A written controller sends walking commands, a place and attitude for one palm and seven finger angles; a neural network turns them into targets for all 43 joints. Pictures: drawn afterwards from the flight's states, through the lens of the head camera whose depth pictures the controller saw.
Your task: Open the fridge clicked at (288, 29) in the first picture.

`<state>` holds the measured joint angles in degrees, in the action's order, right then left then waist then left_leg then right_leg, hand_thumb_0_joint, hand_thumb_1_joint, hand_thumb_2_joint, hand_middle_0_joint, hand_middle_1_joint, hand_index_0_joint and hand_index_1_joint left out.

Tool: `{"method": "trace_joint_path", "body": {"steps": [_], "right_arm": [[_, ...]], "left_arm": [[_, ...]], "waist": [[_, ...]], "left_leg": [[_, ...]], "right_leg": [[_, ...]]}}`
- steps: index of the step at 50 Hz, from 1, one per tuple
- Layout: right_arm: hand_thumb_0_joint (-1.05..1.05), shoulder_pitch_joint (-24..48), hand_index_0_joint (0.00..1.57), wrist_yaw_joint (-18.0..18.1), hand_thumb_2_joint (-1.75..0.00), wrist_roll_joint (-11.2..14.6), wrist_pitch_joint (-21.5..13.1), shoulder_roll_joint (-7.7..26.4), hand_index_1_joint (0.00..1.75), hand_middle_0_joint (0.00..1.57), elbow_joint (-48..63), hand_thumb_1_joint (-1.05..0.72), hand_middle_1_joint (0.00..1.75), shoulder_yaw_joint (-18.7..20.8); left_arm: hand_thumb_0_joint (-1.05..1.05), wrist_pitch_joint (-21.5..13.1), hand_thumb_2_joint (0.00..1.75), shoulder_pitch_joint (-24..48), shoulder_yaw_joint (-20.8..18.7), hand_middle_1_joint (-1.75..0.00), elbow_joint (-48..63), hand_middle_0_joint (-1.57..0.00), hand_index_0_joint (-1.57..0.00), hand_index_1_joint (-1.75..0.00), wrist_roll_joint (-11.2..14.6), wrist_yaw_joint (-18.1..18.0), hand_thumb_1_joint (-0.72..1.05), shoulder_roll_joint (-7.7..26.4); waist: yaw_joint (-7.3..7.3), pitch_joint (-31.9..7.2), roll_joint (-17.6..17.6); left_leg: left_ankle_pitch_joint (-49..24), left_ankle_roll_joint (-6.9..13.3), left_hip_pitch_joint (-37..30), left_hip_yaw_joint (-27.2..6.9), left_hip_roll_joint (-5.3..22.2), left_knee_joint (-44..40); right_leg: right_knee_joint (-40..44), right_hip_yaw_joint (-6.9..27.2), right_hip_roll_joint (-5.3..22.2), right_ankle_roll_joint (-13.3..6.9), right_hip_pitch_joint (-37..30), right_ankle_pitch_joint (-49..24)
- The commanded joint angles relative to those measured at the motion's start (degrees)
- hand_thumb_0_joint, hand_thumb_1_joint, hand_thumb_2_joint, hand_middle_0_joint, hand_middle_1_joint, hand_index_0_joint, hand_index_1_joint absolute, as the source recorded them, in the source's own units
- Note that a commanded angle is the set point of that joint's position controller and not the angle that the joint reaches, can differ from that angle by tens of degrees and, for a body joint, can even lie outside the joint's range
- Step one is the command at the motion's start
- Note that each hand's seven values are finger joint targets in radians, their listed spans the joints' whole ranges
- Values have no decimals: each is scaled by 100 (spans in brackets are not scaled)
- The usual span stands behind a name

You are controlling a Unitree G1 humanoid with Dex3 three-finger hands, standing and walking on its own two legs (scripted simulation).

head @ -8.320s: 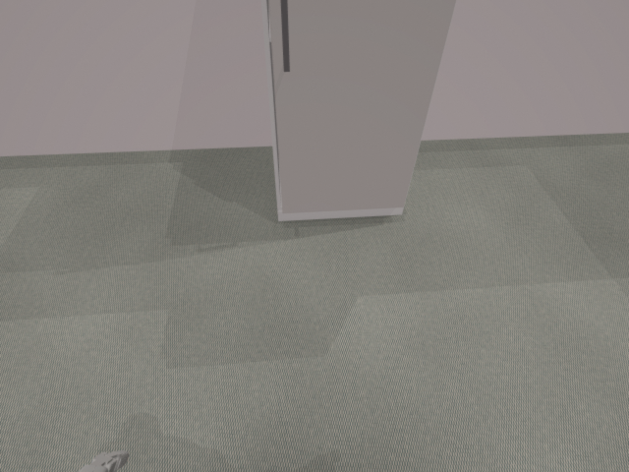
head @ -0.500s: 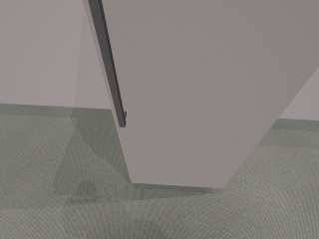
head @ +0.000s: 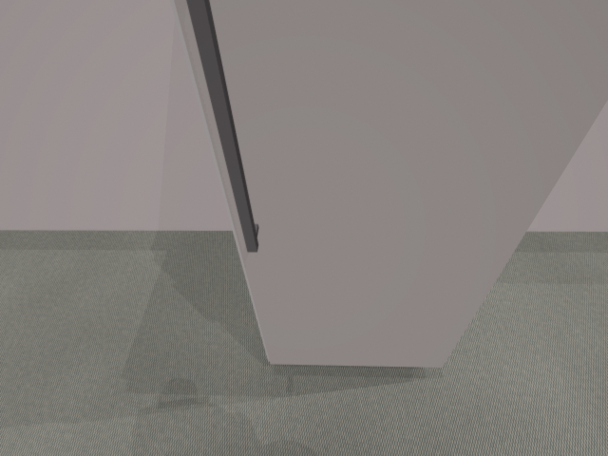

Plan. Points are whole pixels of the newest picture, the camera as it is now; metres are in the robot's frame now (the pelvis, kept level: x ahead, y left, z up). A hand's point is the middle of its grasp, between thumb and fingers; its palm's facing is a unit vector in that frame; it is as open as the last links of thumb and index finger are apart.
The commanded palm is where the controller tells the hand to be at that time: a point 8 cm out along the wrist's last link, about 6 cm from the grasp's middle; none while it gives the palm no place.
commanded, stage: come to a stop and stand still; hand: left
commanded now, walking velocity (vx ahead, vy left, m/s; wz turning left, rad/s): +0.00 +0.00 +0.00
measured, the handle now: (230, 125) +0.48 +0.13 +0.21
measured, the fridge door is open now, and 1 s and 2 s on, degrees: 0 0 0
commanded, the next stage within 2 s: look again from close up in 0.66 s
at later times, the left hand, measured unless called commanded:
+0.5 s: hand out of the picture +0.02 +0.16 -0.17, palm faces +0.01 -0.98 -0.20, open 7.3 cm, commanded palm none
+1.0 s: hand out of the picture +0.03 +0.14 -0.17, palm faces +0.03 -0.98 -0.21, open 7.3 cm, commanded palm none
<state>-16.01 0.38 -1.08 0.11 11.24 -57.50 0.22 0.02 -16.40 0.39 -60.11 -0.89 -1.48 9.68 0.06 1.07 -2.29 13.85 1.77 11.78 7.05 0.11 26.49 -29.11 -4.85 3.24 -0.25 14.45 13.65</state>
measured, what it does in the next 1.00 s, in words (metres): stands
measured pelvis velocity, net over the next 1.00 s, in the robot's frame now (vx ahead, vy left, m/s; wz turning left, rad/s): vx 0.03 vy -0.04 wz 0.00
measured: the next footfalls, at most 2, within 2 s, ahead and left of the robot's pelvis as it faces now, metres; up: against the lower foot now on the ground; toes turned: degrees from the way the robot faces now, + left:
none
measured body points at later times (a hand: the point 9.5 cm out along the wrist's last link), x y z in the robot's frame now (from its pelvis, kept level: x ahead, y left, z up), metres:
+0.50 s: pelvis +0.02 -0.01 +0.00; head +0.03 -0.03 +0.45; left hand +0.02 +0.21 -0.15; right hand +0.01 -0.22 -0.16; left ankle +0.01 +0.10 -0.74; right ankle +0.02 -0.12 -0.74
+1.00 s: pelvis +0.03 -0.04 +0.00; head +0.05 -0.05 +0.45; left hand +0.03 +0.19 -0.15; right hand +0.03 -0.25 -0.16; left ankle +0.01 +0.10 -0.74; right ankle +0.02 -0.12 -0.74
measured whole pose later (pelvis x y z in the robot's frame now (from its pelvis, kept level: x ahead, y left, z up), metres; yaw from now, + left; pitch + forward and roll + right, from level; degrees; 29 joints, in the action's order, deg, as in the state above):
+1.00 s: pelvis +0.03 -0.04 +0.00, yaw +0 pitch -1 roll +1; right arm -15.7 1.7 -0.7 -0.8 8.2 -65.2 -0.4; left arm -1.2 -15.8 0.2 -65.0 -0.7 -1.8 8.0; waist -0.2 2.3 -0.8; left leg 14.6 -1.6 7.6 5.9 2.9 23.3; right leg -26.2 -6.1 0.2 -2.9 10.3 15.3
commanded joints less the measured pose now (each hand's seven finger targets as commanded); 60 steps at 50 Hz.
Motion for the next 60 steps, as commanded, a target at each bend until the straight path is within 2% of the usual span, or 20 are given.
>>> {"method": "trace_joint_path", "body": {"steps": [1, 5, 10, 12, 16, 19, 20, 24, 28, 32, 39, 42, 49, 57, 60], "right_arm": [[0, -231, 20, 43, -90, -8, -171, 461, 30, 20, 164, -90, 30, 31], [0, -336, 20, 55, -90, 6, -194, 384, 30, 20, -19, -90, 30, 1], [0, -460, 20, 79, -90, 21, -217, 286, 30, 20, -257, -90, 30, -28], [0, -463, 20, 90, -90, 26, -210, 237, 30, 20, -321, -90, 30, -34], [0, -522, 20, 110, -90, 28, -222, 178, 30, 20, -440, -90, 30, -39], [0, -531, 20, 124, -90, 30, -212, 125, 30, 20, -502, -90, 30, -36], [0, -522, 20, 127, -90, 31, -210, 134, 30, 20, -517, -90, 30, -37], [0, -521, 20, 137, -90, 29, -204, 78, 30, 20, -561, -90, 30, -30], [0, -471, 20, 142, -90, 29, -199, 99, 30, 20, -587, -90, 30, -27], [0, -442, 20, 145, -90, 26, -204, 94, 30, 20, -600, -90, 30, -19], [0, -402, 20, 160, -90, 21, -193, 66, 30, 20, -623, -90, 30, -16], [0, -406, 20, 164, -90, 20, -196, 103, 30, 20, -639, -90, 30, -19], [0, -393, 20, 166, -90, 19, -169, 55, 30, 20, -667, -90, 30, -21], [0, -413, 20, 171, -90, 17, -180, 77, 30, 20, -676, -90, 30, -9], [0, -436, 20, 172, -90, 20, -169, 54, 30, 20, -691, -90, 30, -9]], "left_arm": [[0, -125, 90, -121, -75, -30, 203, -20, -20, -30, 7, -11, 90, 625], [0, -155, 90, -195, -52, -30, 92, -20, -20, -30, 18, -11, 90, 594], [0, -171, 90, -240, -42, -30, -66, -20, -20, -30, 27, -23, 90, 543], [0, -167, 90, -265, -39, -30, -131, -20, -20, -30, 32, -27, 90, 510], [0, -177, 90, -293, -44, -30, -216, -20, -20, -30, 29, -40, 90, 470], [0, -175, 90, -305, -41, -30, -262, -20, -20, -30, 21, -42, 90, 448], [0, -174, 90, -287, -45, -30, -273, -20, -20, -30, 23, -44, 90, 424], [0, -175, 90, -304, -47, -30, -300, -20, -20, -30, 14, -51, 90, 406], [0, -176, 90, -309, -52, -30, -331, -20, -20, -30, 24, -50, 90, 401], [0, -197, 90, -311, -69, -30, -322, -20, -20, -30, 16, -54, 90, 429], [0, -196, 90, -338, -83, -30, -342, -20, -20, -30, 6, -54, 90, 416], [0, -201, 90, -311, -89, -30, -342, -20, -20, -30, 18, -53, 90, 448], [0, -200, 90, -327, -90, -30, -343, -20, -20, -30, 13, -52, 90, 451], [0, -216, 90, -333, -116, -30, -327, -20, -20, -30, 22, -56, 90, 477], [0, -220, 90, -347, -120, -30, -322, -20, -20, -30, 13, -60, 90, 477]], "waist": [[-14, 220, 241], [-22, 153, 330], [-34, 159, 264], [-38, 232, 282], [-38, 194, 129], [-39, 268, 286], [-34, 306, 204], [-32, 306, 289], [-28, 257, 228], [-30, 189, 331], [-37, 254, 266], [-28, 146, 209], [-43, 293, 357], [-49, 155, 261], [-46, 253, 403]], "left_leg": [[509, 84, 350, -874, 620, -960], [61, 65, 176, -765, 598, -836], [-328, 43, 98, -701, 624, -781], [-296, 30, 98, -672, 622, -767], [-535, 18, 29, -648, 636, -744], [-518, 13, 22, -630, 651, -724], [-510, 4, 48, -622, 638, -730], [-578, 7, -31, -611, 660, -729], [-564, -14, -101, -584, 653, -724], [-740, -27, -185, -564, 652, -673], [-755, -43, -234, -532, 669, -681], [-811, -61, -269, -525, 674, -668], [-616, -88, -231, -493, 659, -674], [-719, -114, -269, -453, 669, -640], [-637, -129, -193, -444, 639, -622]], "right_leg": [[678, 578, 336, -189, -46, 452], [722, 595, 392, -196, -114, 154], [686, 550, 414, -204, -240, -238], [721, 575, 418, -210, -211, -228], [677, 561, 410, -221, -310, -558], [699, 539, 398, -216, -311, -615], [713, 559, 410, -225, -291, -610], [726, 551, 397, -227, -298, -712], [757, 577, 411, -227, -286, -720], [737, 560, 445, -237, -377, -1068], [783, 579, 425, -254, -371, -1167], [770, 589, 435, -264, -451, -1252], [888, 619, 427, -271, -404, -1124], [856, 622, 448, -284, -526, -1410], [918, 639, 455, -266, -527, -1420]]}}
